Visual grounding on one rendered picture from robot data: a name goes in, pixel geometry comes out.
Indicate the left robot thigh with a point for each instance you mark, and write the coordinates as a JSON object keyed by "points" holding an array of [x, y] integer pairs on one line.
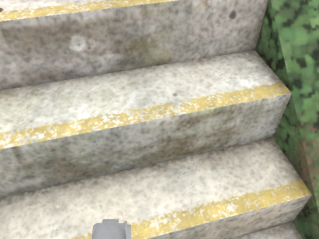
{"points": [[112, 229]]}

